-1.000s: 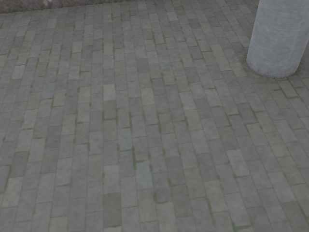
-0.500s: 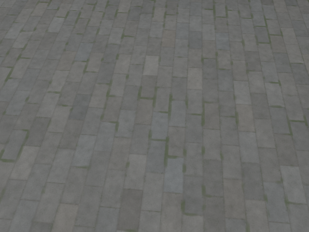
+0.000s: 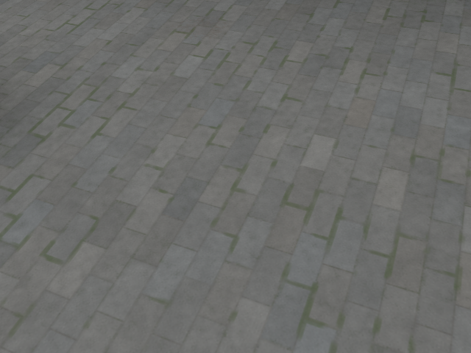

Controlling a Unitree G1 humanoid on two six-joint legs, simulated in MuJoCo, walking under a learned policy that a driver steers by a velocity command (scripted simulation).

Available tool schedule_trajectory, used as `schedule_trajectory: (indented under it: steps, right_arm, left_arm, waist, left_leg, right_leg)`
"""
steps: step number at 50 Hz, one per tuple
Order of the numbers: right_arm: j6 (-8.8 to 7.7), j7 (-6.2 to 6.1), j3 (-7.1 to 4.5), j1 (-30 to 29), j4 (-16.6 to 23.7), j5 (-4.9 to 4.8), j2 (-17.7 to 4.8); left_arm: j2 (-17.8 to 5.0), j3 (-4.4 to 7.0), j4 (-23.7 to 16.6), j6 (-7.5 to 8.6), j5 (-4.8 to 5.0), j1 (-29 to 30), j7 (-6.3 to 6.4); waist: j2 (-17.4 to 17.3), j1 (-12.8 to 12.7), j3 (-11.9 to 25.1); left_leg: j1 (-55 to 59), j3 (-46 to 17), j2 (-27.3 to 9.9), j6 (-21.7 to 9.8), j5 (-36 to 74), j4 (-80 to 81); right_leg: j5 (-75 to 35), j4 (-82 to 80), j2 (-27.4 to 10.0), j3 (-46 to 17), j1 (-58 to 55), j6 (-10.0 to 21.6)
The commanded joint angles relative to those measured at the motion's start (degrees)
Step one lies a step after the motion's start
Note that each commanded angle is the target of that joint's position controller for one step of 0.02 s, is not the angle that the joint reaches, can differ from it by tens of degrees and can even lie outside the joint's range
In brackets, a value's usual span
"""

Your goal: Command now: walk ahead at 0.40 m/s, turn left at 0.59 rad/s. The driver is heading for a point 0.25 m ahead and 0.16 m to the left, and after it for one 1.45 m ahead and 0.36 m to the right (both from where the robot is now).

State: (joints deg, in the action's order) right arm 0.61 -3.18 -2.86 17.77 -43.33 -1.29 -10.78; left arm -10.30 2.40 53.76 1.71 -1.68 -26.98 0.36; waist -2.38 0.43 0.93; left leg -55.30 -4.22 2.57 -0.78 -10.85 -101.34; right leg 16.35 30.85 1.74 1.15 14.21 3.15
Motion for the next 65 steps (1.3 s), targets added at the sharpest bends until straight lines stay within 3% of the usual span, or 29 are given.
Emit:
schedule_trajectory:
  steps: [1, 5, 9, 11, 14, 16, 17, 18, 19, 20, 21, 22, 23, 24, 26, 28, 34, 40, 41, 42, 43, 44, 45, 46, 47, 48, 56, 61, 65]
  right_arm:
    - [-1.51, 0.63, -2.03, -3.72, 5.89, 1.4, -4.04]
    - [-1.26, 2.0, -1.48, -9.36, 8.27, -0.39, -1.66]
    - [-2.84, 3.74, -1.83, -15.95, 10.55, -0.48, -2.39]
    - [-3.29, 4.63, -1.3, -19.73, 12.27, -0.33, -1.08]
    - [-3.99, 6.52, -0.43, -23.84, 14.92, 0.18, 0.77]
    - [-4.55, 7.11, -0.45, -21.61, 14.83, 0.35, 0.5]
    - [-4.6, 7.04, -1.09, -15.79, 13.02, 0.71, -1.06]
    - [-4.88, 6.39, -2.37, -6.91, 10.54, 0.97, -4.47]
    - [-4.62, 4.87, -3.72, 4.62, 7.95, 3.04, -11.2]
    - [-4.41, 4.35, -3.33, 7.08, 5.93, 2.94, -13.11]
    - [-3.37, 3.85, -3.28, 9.91, 5.05, 3.15, -10.61]
    - [-3.34, 3.92, -2.7, 1.59, 5.41, 2.4, -9.89]
    - [-3.69, 4.02, -1.52, -5.71, 6.0, 1.53, -6.12]
    - [-4.11, 4.15, -0.81, -10.21, 6.31, 1.45, -3.45]
    - [-4.38, 4.46, -1.23, -14.35, 5.79, 3.22, -4.54]
    - [-4.55, 3.64, -1.9, -15.23, 5.46, 3.56, -6.94]
    - [-2.6, 0.41, -2.69, -12.37, 2.29, 1.9, -9.54]
    - [-0.81, 0.2, -3.62, -12.81, 1.25, -0.22, -12.37]
    - [-0.51, 0.23, -3.47, -11.86, 0.81, -0.52, -11.65]
    - [-0.18, 0.49, -3.19, -8.67, -0.19, 0.25, -9.73]
    - [-0.27, 1.0, -2.26, -8.13, 1.98, 2.77, -6.82]
    - [-0.78, 1.14, -2.47, -14.53, 4.02, 2.48, -8.74]
    - [-0.74, 1.12, -2.97, -16.62, 4.17, 1.29, -10.26]
    - [-0.53, 0.8, -3.2, -16.07, 3.51, 0.77, -10.51]
    - [-0.21, 0.39, -3.3, -15.47, 2.52, 1.17, -10.65]
    - [0.1, 0.23, -3.42, -15.2, 2.42, 1.48, -10.99]
    - [-0.29, 1.01, -2.49, -16.94, 1.48, 1.25, -9.49]
    - [-0.65, 1.68, -2.6, -17.8, 1.18, 0.79, -9.79]
    - [-1.69, 2.46, -2.73, -16.94, 1.17, 0.43, -10.5]
  left_arm:
    - [-6.59, 0.11, -6.27, 2.62, -1.42, 6.91, 1.68]
    - [-7.86, 0.98, -2.89, 3.02, 1.13, -1.0, 2.36]
    - [-9.09, 1.76, -2.47, 3.47, 1.36, -1.65, 1.89]
    - [-8.7, 1.86, -2.28, 2.68, 1.27, -2.09, 2.21]
    - [-9.73, 2.12, -2.18, 1.33, 1.24, -3.62, 2.59]
    - [-10.12, 2.14, -2.35, 0.81, 1.73, -3.29, 2.02]
    - [-11.18, 2.23, -2.56, 0.74, 2.32, -2.23, 1.65]
    - [-11.55, 2.15, -2.82, 1.08, 2.72, -0.66, 1.15]
    - [-10.27, 1.47, -5.51, 2.36, 1.73, 2.02, 0.6]
    - [-4.19, -1.03, -3.74, 3.4, 1.64, -8.06, -1.52]
    - [-11.4, 1.37, -2.49, 3.66, 3.79, -4.68, -2.27]
    - [-11.76, 1.78, -5.83, 2.82, 4.99, 1.74, -1.94]
    - [-9.71, 1.74, -6.53, 1.77, 4.09, 4.63, -0.6]
    - [-9.29, 2.17, -6.07, 0.2, 3.12, 4.76, 0.59]
    - [-6.16, 2.11, -5.22, -1.94, 2.63, 0.92, 1.21]
    - [-6.17, 2.45, -7.03, -2.18, 2.53, 1.45, 1.72]
    - [-8.14, 3.0, -13.58, -3.57, 2.32, 10.93, 1.61]
    - [-8.68, 3.25, -17.46, -3.64, 2.15, 12.35, -0.76]
    - [-9.05, 3.59, -17.09, -3.46, 2.07, 10.85, -0.95]
    - [-11.97, 4.56, -17.21, -3.22, 1.87, 9.86, -0.62]
    - [-20.04, 6.28, -19.17, -2.96, 1.52, 9.57, 0.28]
    - [-19.92, 5.72, -20.31, -1.91, -0.18, 6.64, -0.53]
    - [-18.65, 5.39, -20.34, -0.86, -0.82, 6.88, -1.06]
    - [-17.32, 5.19, -20.61, -0.42, 0.28, 10.08, -0.79]
    - [-15.59, 4.73, -21.18, -0.79, 1.72, 12.78, -0.22]
    - [-14.58, 4.28, -21.89, -1.28, 2.53, 14.72, 0.32]
    - [-15.99, 4.64, -23.28, -2.56, 2.22, 13.49, 2.22]
    - [-16.35, 4.74, -24.22, -3.48, 1.93, 14.41, 2.14]
    - [-16.5, 4.77, -24.82, -3.95, 2.02, 15.19, 1.73]
  waist:
    - [8.64, 1.26, -6.07]
    - [7.73, -2.37, -5.45]
    - [5.54, -4.66, -7.29]
    - [4.88, -5.77, -9.26]
    - [6.46, -6.78, -7.01]
    - [8.45, -4.79, -3.84]
    - [8.98, -1.52, -0.94]
    - [7.82, 3.73, 3.9]
    - [3.53, 7.75, 14.93]
    - [-7.16, 3.91, 27.92]
    - [-1.07, 7.59, 30.74]
    - [-3.11, 4.52, 20.62]
    - [0.73, 1.25, 13.56]
    - [0.95, -1.32, 8.94]
    - [-1.49, -4.77, 6.13]
    - [-3.03, -5.33, 5.67]
    - [-4.14, -2.17, 3.89]
    - [-4.82, -2.6, 4.55]
    - [-3.27, -2.92, 4.89]
    - [3.95, -1.92, 3.48]
    - [23.32, 0.44, 2.38]
    - [20.89, -4.36, 6.96]
    - [14.15, -4.86, 7.44]
    - [10.53, -2.98, 6.5]
    - [7.57, -1.97, 6.55]
    - [8.15, -0.93, 6.88]
    - [9.63, -1.48, 7.4]
    - [11.21, -1.81, 4.96]
    - [12.44, -1.99, 5.62]
  left_leg:
    - [4.69, -2.24, -1.69, 1.99, 18.2, 20.19]
    - [-3.3, -6.84, -2.19, 1.44, 19.91, 38.29]
    - [-0.92, -5.48, -2.1, 0.25, 20.32, 52.97]
    - [1.0, -1.9, -2.31, -0.27, 18.35, 58.67]
    - [8.95, 5.39, -1.43, -0.9, 11.72, 62.92]
    - [19.36, 8.29, 1.66, -3.12, 4.19, 66.47]
    - [27.82, 8.77, 3.34, -4.57, 4.61, 69.99]
    - [42.61, 6.62, 2.14, -7.15, 17.09, 77.5]
    - [67.79, -6.34, -10.98, -12.43, 48.19, 70.0]
    - [85.04, -27.69, -30.83, -25.81, 65.94, 66.88]
    - [79.81, -25.13, -27.19, -24.02, 56.61, 69.68]
    - [71.28, -16.32, -24.32, -20.04, 51.99, 72.4]
    - [60.34, -11.03, -20.23, -16.13, 44.67, 75.41]
    - [50.88, -7.23, -17.74, -14.07, 38.22, 78.12]
    - [36.12, -1.46, -15.23, -13.47, 33.33, 82.84]
    - [34.47, 0.69, -16.05, -13.99, 32.82, 84.11]
    - [39.01, 1.73, -19.28, -13.22, 10.7, 86.71]
    - [43.37, 4.52, -20.39, -8.23, 11.69, 77.85]
    - [42.6, 6.13, -18.66, -5.65, 8.8, 73.92]
    - [38.29, 10.54, -14.77, -1.34, 2.19, 64.74]
    - [20.91, 15.6, -5.67, 4.83, -19.51, 45.45]
    - [13.95, 5.03, -0.93, 4.8, -29.41, 34.35]
    - [12.34, 1.32, -1.92, 3.55, -26.46, 29.36]
    - [10.93, 0.12, -2.9, 2.61, -21.14, 29.64]
    - [11.05, -0.57, -3.88, 2.51, -16.83, 31.49]
    - [13.25, -1.04, -4.17, 2.54, -13.84, 32.75]
    - [18.61, -2.41, -1.36, 4.86, -6.26, 47.92]
    - [24.48, -2.68, -0.13, 5.07, -8.09, 55.77]
    - [29.23, -2.73, 0.63, 4.0, -10.28, 62.55]
  right_leg:
    - [-0.5, -17.31, -11.33, -8.14, 12.71, 2.03]
    - [-4.46, -18.28, -15.78, -11.11, -6.03, 3.87]
    - [-8.64, -20.42, -17.07, -7.08, -14.18, 2.37]
    - [-21.76, -17.94, -16.24, -2.88, -16.11, 1.16]
    - [-39.35, -11.72, -15.53, 1.09, -16.59, 1.18]
    - [-52.79, -6.11, -14.65, 1.32, -15.61, 3.04]
    - [-59.2, -0.74, -13.95, 1.11, -14.5, 3.61]
    - [-56.35, 8.72, -12.13, 1.98, -9.62, 2.19]
    - [-32.24, 26.11, -8.88, 2.63, 7.41, -0.96]
    - [27.66, 46.09, -0.26, -6.7, 22.69, -3.81]
    - [26.19, 48.77, -1.17, -16.32, 21.95, -3.88]
    - [21.5, 46.45, -3.62, -12.97, 25.84, -4.42]
    - [16.64, 39.86, -6.09, -9.91, 24.59, -5.32]
    - [13.61, 35.73, -7.27, -8.52, 20.81, -6.3]
    - [7.48, 32.51, -6.14, -5.17, 9.2, -8.08]
    - [4.98, 29.88, -5.58, -4.16, 9.19, -8.86]
    - [-0.11, 23.53, -7.71, -4.14, 15.15, -7.26]
    - [-0.47, 6.92, -4.51, 1.42, 8.05, -2.49]
    - [-4.95, 1.49, -2.64, 2.49, 3.99, -0.94]
    - [-17.59, -4.4, -4.5, -2.76, -0.33, 1.24]
    - [-40.46, -6.65, -18.74, -24.55, -8.89, 8.74]
    - [-45.7, -9.2, -24.46, -33.19, -10.65, 18.02]
    - [-43.21, -9.12, -22.19, -29.57, -11.44, 17.27]
    - [-40.3, -7.9, -19.18, -25.47, -11.6, 13.77]
    - [-37.43, -7.44, -17.14, -22.72, -11.22, 10.89]
    - [-36.83, -7.6, -16.04, -21.4, -9.55, 9.52]
    - [-29.45, -8.43, -12.63, -22.75, -9.78, 8.54]
    - [-19.29, -9.27, -10.68, -26.92, -4.88, 8.85]
    - [-22.87, -7.7, -9.93, -30.96, -6.04, 8.79]
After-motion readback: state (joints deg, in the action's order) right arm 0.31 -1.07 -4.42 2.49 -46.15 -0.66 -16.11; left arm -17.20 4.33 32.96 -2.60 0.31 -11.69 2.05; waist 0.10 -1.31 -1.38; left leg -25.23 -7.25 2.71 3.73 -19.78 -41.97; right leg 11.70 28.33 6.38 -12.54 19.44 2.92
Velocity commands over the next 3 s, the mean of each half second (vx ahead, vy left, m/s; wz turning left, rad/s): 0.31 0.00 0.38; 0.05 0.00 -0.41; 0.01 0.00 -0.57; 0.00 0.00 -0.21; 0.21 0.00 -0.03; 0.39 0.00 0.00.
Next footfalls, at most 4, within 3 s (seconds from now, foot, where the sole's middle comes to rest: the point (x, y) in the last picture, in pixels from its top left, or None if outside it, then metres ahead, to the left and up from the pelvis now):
0.36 left None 0.31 0.16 -0.77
0.84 right None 0.33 -0.10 -0.77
1.40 left None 0.38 0.11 -0.77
1.76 right None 0.26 -0.13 -0.77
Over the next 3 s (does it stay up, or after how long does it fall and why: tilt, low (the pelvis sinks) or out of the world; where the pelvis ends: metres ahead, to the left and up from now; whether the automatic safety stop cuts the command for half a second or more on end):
stays up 0.58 -0.17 0.01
